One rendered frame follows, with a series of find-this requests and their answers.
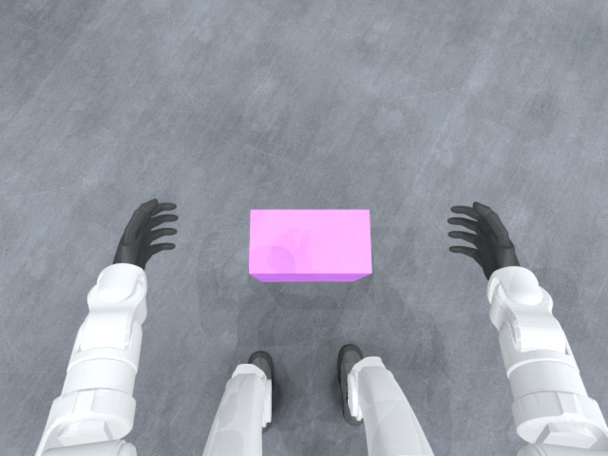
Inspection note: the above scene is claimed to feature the robot right forearm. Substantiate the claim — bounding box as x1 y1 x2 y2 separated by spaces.
486 266 608 451

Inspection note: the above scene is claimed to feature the right robot hand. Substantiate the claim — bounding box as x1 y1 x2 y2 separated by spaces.
447 201 521 281

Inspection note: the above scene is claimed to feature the left robot hand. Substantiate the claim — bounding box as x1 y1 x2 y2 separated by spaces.
112 199 179 270

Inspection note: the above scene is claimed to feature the carton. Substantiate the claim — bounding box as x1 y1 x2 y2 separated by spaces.
249 210 372 282

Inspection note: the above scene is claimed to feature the left robot thigh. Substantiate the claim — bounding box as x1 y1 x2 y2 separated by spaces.
202 373 272 456

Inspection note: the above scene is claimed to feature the robot right foot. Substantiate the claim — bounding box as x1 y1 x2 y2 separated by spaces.
337 344 364 426

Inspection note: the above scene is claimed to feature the robot left forearm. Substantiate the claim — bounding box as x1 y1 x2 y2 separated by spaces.
35 263 147 456

